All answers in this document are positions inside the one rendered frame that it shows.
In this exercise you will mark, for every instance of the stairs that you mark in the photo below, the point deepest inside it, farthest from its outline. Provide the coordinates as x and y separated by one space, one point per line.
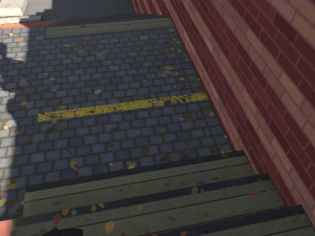
213 195
104 18

